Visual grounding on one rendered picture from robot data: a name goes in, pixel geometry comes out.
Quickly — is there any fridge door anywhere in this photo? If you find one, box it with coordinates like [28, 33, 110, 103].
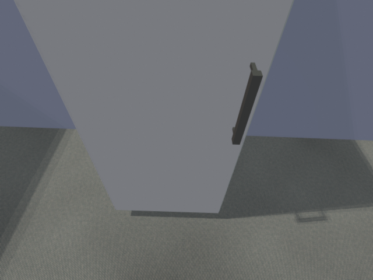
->
[14, 0, 293, 213]

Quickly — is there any handle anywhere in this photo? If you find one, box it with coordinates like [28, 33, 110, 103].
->
[232, 62, 263, 145]

